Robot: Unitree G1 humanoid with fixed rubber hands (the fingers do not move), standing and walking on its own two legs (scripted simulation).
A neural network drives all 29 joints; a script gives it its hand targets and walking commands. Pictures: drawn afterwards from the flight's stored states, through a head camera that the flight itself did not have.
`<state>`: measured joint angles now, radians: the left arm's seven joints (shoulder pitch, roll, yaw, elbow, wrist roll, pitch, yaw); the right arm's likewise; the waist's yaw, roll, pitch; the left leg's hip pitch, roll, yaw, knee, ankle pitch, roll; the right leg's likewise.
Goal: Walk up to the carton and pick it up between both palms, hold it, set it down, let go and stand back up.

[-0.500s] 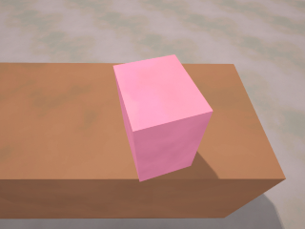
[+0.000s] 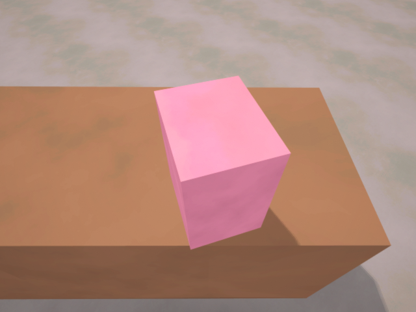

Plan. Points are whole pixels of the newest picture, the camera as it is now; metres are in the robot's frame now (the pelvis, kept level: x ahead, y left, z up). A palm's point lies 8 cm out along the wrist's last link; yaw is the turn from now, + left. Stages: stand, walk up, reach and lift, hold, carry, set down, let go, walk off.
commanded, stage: stand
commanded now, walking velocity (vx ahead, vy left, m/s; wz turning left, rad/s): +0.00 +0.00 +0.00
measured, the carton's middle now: (213, 167) +0.40 +0.00 +0.02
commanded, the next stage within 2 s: none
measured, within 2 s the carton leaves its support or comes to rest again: neither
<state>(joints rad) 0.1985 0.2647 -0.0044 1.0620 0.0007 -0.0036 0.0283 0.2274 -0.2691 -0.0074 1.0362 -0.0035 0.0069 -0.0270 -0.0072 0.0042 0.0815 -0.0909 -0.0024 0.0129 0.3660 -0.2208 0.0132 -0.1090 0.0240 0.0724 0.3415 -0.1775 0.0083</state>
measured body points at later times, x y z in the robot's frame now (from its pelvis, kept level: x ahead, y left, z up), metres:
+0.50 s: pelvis +0.00 +0.00 +0.00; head +0.01 +0.00 +0.45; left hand +0.04 +0.28 -0.14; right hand +0.06 -0.28 -0.14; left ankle -0.01 +0.11 -0.75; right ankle +0.01 -0.13 -0.75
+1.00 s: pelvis +0.00 +0.00 +0.00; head +0.02 +0.00 +0.45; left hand +0.05 +0.28 -0.14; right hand +0.06 -0.28 -0.14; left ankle -0.01 +0.11 -0.75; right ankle +0.01 -0.13 -0.75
